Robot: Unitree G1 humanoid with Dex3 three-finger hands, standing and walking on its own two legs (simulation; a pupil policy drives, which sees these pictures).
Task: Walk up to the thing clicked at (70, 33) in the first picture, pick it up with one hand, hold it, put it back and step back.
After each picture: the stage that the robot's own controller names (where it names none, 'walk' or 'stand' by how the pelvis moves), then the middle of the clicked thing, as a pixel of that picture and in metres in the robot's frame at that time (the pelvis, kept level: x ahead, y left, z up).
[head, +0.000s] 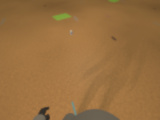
stand; (71, 32) +2.16 +0.57 -0.72
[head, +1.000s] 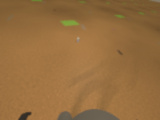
walk; (78, 39) +2.07 +0.24 -0.69
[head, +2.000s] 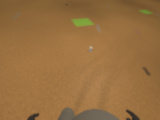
walk; (90, 49) +1.44 -0.06 -0.71
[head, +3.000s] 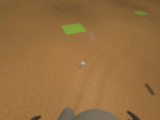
walk; (82, 64) +0.97 +0.05 -0.71
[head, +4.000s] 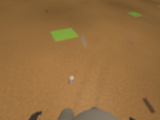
walk; (71, 79) +0.65 +0.18 -0.71
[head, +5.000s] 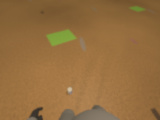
walk; (70, 90) +0.44 +0.20 -0.71
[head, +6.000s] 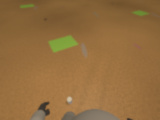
stand; (69, 100) +0.35 +0.22 -0.71
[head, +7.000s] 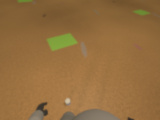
stand; (68, 101) +0.30 +0.21 -0.70
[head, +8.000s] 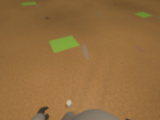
stand; (69, 103) +0.30 +0.20 -0.72
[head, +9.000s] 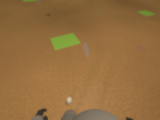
stand; (69, 100) +0.32 +0.20 -0.72
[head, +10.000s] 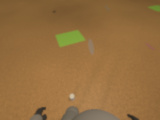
stand; (72, 97) +0.33 +0.19 -0.71
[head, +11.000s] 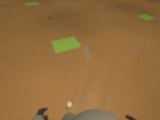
stand; (69, 105) +0.29 +0.18 -0.72
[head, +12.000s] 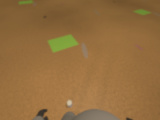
stand; (69, 103) +0.29 +0.19 -0.72
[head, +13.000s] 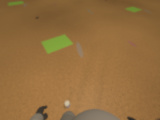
stand; (67, 104) +0.28 +0.22 -0.72
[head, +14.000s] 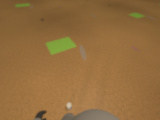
stand; (69, 106) +0.28 +0.19 -0.72
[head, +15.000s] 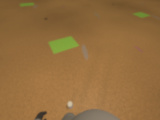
stand; (70, 104) +0.29 +0.18 -0.72
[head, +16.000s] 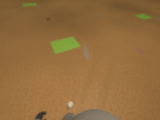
stand; (70, 105) +0.30 +0.17 -0.72
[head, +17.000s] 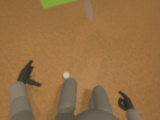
go down; (66, 75) +0.34 +0.21 -0.47
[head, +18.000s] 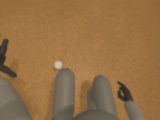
go down; (59, 66) +0.36 +0.26 -0.32
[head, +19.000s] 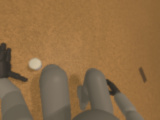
close in; (36, 64) +0.32 +0.30 -0.23
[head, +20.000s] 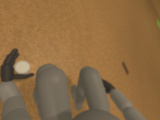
close; (23, 68) +0.31 +0.30 -0.21
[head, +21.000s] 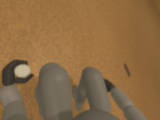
lift; (23, 72) +0.28 +0.31 -0.21
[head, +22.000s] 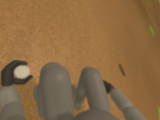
lift; (22, 73) +0.28 +0.30 -0.21
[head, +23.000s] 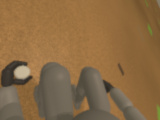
lift; (22, 73) +0.28 +0.30 -0.21
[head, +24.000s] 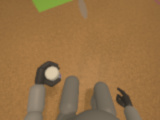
lift; (54, 75) +0.28 +0.23 +0.00
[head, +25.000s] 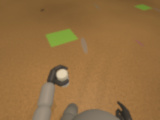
lift; (63, 78) +0.29 +0.17 +0.02
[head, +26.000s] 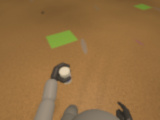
hold; (65, 75) +0.32 +0.16 +0.01
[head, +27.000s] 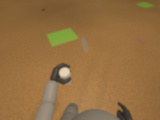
hold; (65, 76) +0.31 +0.16 +0.01
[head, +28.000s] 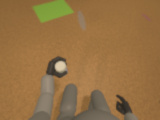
crouch; (62, 69) +0.35 +0.19 -0.05
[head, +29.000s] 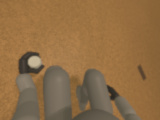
lower; (36, 64) +0.33 +0.28 -0.19
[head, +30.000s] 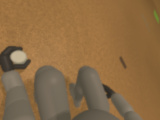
lower; (20, 59) +0.37 +0.31 -0.20
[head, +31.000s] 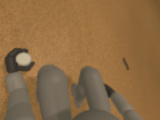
lower; (25, 61) +0.35 +0.30 -0.21
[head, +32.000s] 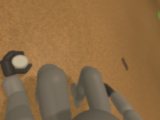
lower; (21, 63) +0.33 +0.31 -0.22
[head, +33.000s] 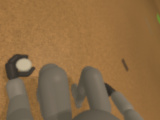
rest; (25, 66) +0.32 +0.30 -0.22
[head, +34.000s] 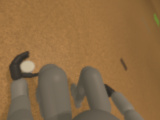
open; (27, 67) +0.32 +0.29 -0.22
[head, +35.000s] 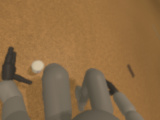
rise; (37, 67) +0.32 +0.27 -0.22
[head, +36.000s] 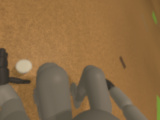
rise; (24, 67) +0.31 +0.28 -0.20
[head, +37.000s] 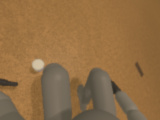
rise; (38, 65) +0.32 +0.28 -0.21
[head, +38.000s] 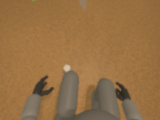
walk; (67, 69) +0.38 +0.23 -0.36
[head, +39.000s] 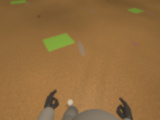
stand; (70, 103) +0.30 +0.17 -0.66
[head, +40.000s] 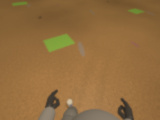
stand; (70, 102) +0.31 +0.19 -0.66
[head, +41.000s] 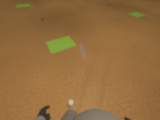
stand; (71, 103) +0.32 +0.18 -0.70
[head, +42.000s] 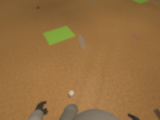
walk; (71, 93) +0.35 +0.18 -0.71
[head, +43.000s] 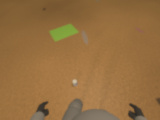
walk; (75, 82) +0.51 +0.22 -0.69
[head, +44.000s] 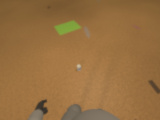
walk; (78, 67) +0.81 +0.20 -0.70
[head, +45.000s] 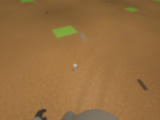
stand; (75, 67) +0.93 +0.22 -0.71
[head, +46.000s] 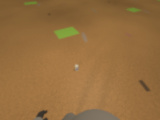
stand; (76, 67) +0.94 +0.21 -0.72
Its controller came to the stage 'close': yes
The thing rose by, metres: 0.72
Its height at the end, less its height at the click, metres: +0.00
